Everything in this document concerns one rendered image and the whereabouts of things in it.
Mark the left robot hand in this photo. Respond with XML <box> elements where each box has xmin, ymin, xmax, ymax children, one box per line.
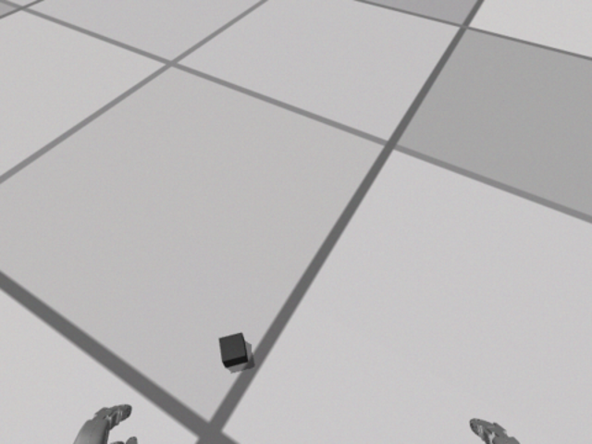
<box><xmin>73</xmin><ymin>404</ymin><xmax>137</xmax><ymax>444</ymax></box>

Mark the right robot hand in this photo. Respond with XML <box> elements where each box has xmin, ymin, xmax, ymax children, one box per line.
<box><xmin>470</xmin><ymin>419</ymin><xmax>520</xmax><ymax>444</ymax></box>

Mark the cube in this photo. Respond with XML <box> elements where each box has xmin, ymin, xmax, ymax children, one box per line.
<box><xmin>219</xmin><ymin>332</ymin><xmax>248</xmax><ymax>368</ymax></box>

